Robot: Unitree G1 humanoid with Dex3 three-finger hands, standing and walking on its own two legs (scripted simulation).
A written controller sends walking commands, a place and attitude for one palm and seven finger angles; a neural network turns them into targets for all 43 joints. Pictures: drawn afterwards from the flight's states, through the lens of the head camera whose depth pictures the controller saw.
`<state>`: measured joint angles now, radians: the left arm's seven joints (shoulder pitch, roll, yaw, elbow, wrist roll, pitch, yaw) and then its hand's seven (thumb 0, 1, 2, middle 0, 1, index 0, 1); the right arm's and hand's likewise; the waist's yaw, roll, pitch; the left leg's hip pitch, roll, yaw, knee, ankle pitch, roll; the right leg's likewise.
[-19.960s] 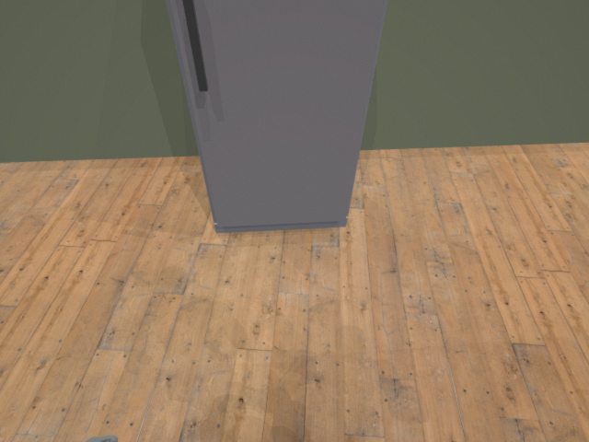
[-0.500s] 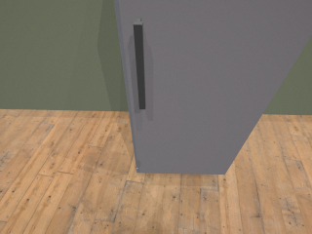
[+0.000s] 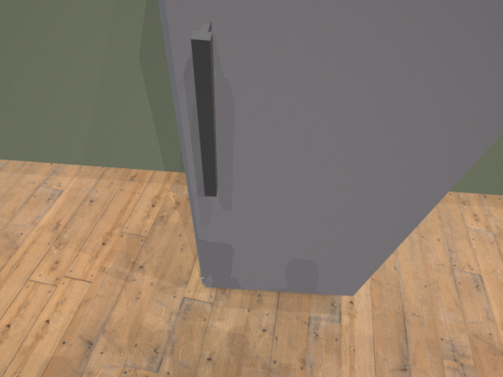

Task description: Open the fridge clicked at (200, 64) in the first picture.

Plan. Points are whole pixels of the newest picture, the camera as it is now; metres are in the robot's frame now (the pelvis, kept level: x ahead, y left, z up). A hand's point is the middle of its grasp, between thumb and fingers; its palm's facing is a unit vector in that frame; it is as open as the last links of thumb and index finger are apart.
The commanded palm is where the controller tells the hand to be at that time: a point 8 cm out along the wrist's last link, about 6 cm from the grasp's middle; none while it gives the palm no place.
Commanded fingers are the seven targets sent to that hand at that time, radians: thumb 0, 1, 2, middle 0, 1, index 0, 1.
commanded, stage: shuffle to correct the standing spot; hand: left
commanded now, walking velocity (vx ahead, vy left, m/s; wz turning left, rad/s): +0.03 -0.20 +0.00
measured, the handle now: (209, 124) +0.47 +0.12 +0.14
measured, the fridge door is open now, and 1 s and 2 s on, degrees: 0 0 0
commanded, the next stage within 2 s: come to a stop and stand still in 0.06 s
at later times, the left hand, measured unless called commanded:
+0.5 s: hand (203, 374) +0.15 +0.09 -0.15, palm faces +0.08 -0.97 -0.23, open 7.4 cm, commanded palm none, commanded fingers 0.00 0.90 0.90 -0.20 -0.30 -0.20 -0.30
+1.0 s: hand out of the picture +0.00 +0.18 -0.16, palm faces +0.11 -0.97 -0.22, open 7.4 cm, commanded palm none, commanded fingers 0.00 0.90 0.90 -0.20 -0.30 -0.20 -0.30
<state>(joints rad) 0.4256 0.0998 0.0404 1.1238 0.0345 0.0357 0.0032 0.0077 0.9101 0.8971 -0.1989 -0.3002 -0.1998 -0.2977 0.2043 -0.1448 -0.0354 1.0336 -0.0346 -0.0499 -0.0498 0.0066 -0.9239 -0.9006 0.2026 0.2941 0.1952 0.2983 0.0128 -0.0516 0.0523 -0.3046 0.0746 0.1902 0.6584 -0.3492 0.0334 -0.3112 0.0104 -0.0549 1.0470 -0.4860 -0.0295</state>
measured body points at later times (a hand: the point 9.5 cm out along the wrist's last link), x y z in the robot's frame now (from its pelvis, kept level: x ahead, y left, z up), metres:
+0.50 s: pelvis +0.06 -0.09 +0.01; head +0.12 -0.11 +0.46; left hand +0.15 +0.14 -0.13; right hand +0.11 -0.35 -0.15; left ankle +0.01 +0.02 -0.64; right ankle +0.11 -0.22 -0.72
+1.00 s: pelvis +0.01 -0.01 +0.02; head +0.03 +0.00 +0.47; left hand -0.01 +0.23 -0.14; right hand +0.08 -0.24 -0.13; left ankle +0.02 +0.05 -0.72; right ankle -0.03 -0.14 -0.69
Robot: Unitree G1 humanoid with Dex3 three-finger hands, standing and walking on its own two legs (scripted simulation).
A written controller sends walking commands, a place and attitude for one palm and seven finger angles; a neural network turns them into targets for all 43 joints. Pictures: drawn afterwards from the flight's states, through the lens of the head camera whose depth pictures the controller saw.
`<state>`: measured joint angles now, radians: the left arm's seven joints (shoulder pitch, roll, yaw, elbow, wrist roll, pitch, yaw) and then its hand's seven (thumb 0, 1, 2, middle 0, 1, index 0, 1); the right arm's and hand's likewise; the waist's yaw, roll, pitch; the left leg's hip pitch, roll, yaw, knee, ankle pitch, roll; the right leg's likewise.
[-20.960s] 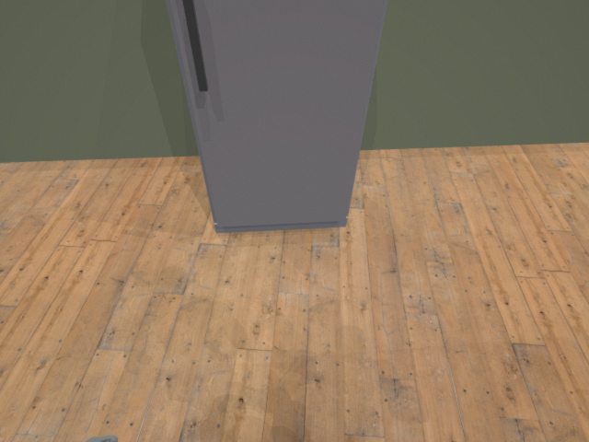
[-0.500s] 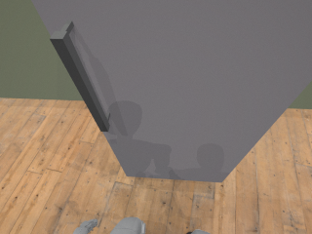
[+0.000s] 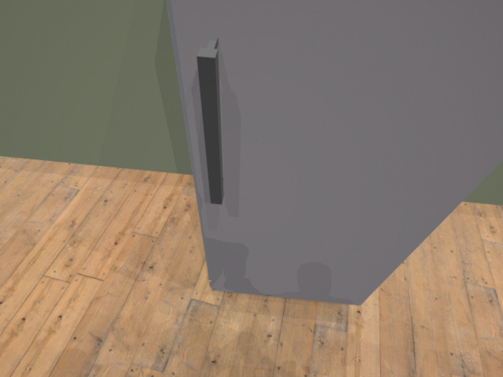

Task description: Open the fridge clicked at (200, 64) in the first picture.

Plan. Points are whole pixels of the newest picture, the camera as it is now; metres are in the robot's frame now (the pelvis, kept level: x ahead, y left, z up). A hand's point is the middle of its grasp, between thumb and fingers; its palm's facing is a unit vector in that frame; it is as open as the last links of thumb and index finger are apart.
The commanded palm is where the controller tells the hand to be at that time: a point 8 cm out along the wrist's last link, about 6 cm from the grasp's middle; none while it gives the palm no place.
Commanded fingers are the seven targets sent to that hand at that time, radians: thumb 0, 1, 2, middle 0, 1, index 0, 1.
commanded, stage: come to a stop and stand still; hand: left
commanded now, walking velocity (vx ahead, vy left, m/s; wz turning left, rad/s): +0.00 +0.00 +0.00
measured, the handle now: (215, 135) +0.46 +0.11 +0.13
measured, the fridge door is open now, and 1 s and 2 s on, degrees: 0 0 0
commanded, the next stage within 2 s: look again from close up in 0.80 s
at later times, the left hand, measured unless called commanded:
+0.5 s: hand out of the picture -0.03 +0.15 -0.17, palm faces +0.03 -0.99 -0.15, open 7.3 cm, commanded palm none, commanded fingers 0.00 0.90 0.90 -0.20 -0.30 -0.20 -0.30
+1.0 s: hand out of the picture +0.00 +0.18 -0.18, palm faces +0.02 -0.98 -0.18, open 7.4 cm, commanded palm none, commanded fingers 0.00 0.90 0.90 -0.20 -0.30 -0.20 -0.30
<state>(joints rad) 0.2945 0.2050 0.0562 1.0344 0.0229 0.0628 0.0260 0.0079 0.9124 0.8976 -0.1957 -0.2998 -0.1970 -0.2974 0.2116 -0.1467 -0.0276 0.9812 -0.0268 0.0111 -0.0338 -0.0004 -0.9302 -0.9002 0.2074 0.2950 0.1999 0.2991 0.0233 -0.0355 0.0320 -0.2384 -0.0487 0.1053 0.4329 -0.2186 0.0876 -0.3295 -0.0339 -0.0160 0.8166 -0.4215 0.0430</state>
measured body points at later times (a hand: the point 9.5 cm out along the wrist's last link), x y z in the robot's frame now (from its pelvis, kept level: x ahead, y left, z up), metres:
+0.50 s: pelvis -0.02 +0.00 +0.00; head -0.01 +0.00 +0.45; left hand -0.03 +0.21 -0.16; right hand -0.07 -0.20 -0.16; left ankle +0.01 +0.07 -0.74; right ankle -0.05 -0.11 -0.74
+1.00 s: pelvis +0.00 +0.02 +0.00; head +0.00 +0.02 +0.45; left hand +0.00 +0.23 -0.16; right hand +0.02 -0.22 -0.16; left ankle +0.01 +0.07 -0.74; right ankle -0.05 -0.11 -0.74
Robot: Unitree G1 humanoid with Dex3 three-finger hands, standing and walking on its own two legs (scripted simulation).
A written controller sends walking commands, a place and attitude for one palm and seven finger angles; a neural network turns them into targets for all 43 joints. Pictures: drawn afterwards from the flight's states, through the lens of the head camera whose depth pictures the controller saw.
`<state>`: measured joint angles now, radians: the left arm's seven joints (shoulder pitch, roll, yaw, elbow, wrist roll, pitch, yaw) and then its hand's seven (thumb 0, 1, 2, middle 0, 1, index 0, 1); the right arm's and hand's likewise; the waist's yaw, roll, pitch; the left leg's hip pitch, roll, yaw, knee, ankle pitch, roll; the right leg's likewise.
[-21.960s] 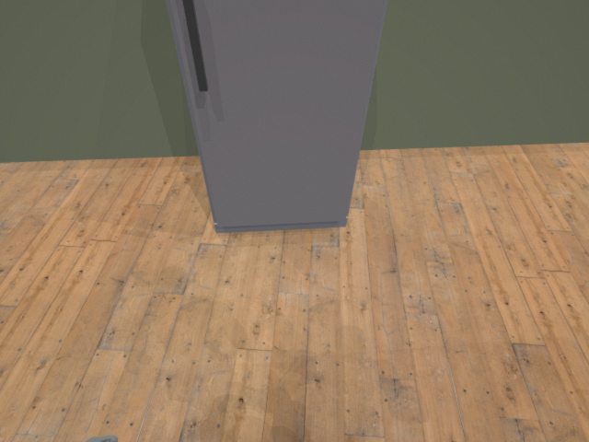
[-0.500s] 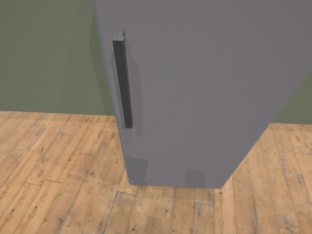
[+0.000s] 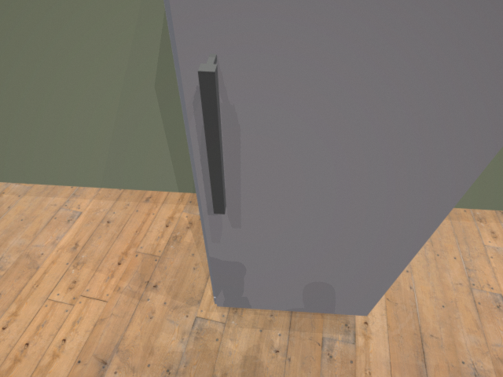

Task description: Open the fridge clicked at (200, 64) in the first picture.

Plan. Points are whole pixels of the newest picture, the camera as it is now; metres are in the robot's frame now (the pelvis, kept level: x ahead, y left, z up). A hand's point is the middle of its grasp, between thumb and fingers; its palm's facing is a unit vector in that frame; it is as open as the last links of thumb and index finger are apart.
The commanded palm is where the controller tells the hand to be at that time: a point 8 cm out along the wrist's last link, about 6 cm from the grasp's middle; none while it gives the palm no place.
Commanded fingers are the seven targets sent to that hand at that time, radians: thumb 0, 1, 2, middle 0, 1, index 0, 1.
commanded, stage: look again from close up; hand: left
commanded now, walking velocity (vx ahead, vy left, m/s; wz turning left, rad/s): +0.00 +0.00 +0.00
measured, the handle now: (216, 146) +0.46 +0.10 +0.13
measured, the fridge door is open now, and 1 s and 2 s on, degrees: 0 0 0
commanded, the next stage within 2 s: raise the hand to about handle height in 0.94 s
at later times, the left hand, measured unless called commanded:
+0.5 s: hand out of the picture +0.00 +0.18 -0.18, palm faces +0.01 -0.99 -0.17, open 7.4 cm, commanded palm none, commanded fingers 0.00 0.90 0.90 -0.20 -0.30 -0.20 -0.30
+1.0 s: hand out of the picture -0.02 +0.19 -0.17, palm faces +0.00 -0.98 -0.19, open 7.4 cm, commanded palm none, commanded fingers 0.00 0.90 0.90 -0.20 -0.30 -0.20 -0.30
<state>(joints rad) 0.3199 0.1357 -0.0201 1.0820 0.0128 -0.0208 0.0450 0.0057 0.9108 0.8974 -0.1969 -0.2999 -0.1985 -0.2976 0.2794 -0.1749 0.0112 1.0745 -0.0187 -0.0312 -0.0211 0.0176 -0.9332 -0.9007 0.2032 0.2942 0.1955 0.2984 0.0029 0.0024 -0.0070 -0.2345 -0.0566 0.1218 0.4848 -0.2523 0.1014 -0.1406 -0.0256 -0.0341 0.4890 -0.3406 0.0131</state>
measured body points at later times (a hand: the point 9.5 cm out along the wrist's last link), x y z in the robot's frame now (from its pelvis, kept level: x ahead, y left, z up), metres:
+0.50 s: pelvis +0.00 +0.01 +0.00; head +0.02 +0.03 +0.45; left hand +0.00 +0.23 -0.16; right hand +0.02 -0.22 -0.15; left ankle +0.01 +0.05 -0.74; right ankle -0.05 -0.13 -0.74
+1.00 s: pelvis +0.00 +0.01 +0.01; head +0.01 +0.02 +0.46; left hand -0.02 +0.24 -0.16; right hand +0.01 -0.22 -0.15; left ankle +0.01 +0.05 -0.74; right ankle -0.05 -0.13 -0.74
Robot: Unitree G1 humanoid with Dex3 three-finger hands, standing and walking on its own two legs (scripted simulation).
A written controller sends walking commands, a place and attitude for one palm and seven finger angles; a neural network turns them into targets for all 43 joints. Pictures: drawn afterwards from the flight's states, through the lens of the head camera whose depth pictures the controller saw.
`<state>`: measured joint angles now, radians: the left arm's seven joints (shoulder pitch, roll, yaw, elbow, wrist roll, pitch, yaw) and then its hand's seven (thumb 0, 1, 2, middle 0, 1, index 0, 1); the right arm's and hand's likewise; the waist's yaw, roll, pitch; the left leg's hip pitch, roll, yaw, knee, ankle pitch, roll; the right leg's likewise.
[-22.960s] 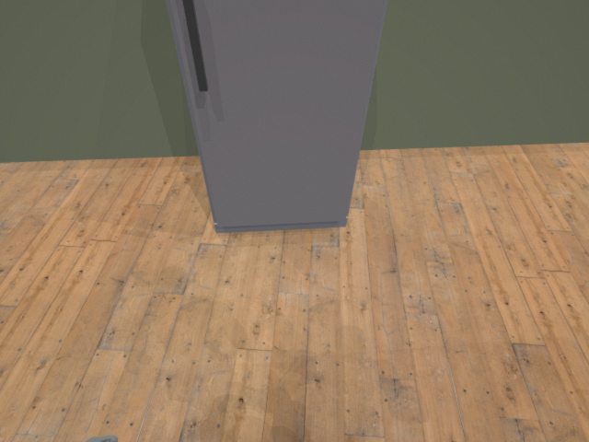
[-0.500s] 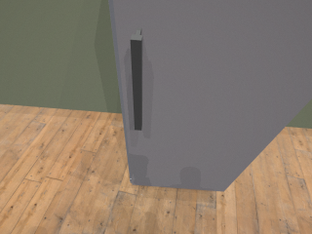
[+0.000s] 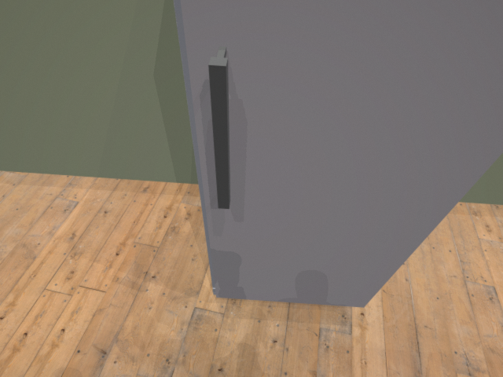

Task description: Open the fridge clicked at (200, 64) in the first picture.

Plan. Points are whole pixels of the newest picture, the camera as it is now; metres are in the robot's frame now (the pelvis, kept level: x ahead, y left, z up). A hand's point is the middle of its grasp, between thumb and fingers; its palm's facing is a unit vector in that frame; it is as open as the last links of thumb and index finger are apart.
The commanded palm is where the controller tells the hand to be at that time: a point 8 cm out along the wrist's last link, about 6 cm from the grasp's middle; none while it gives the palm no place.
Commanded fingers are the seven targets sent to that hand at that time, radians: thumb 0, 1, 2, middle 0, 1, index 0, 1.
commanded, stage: raise the hand to about handle height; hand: left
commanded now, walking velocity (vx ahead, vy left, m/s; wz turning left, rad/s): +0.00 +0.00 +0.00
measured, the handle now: (223, 140) +0.47 +0.09 +0.13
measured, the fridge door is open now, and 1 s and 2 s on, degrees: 0 0 0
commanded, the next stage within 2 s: none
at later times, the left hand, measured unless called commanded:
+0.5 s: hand out of the picture +0.13 +0.18 -0.04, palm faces +0.13 -0.99 -0.04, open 8.8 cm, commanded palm +0.12 +0.24 +0.00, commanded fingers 0.00 0.34 0.66 -0.24 -0.66 -0.24 -0.66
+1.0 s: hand (103, 293) +0.21 +0.22 +0.06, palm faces +0.14 -0.99 -0.06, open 11.8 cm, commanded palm +0.17 +0.27 +0.07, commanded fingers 0.00 -0.24 0.41 -0.28 -1.03 -0.28 -1.03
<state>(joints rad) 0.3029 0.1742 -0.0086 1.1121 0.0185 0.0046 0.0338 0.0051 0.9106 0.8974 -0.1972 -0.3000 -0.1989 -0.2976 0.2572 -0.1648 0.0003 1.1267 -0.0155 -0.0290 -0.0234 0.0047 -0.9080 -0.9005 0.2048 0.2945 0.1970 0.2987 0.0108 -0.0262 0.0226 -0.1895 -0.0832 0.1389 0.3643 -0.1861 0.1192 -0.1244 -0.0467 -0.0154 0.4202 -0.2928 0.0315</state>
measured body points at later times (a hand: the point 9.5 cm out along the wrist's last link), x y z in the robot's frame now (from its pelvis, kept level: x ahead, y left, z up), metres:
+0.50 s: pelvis -0.02 -0.06 -0.06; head -0.01 -0.05 +0.39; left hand +0.11 +0.23 -0.03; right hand +0.21 -0.30 -0.09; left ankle +0.01 +0.04 -0.74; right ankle +0.00 -0.12 -0.74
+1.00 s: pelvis +0.00 -0.04 -0.04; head +0.03 -0.05 +0.41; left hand +0.20 +0.27 +0.07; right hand +0.17 -0.29 -0.11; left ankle +0.01 +0.05 -0.74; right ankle +0.00 -0.12 -0.74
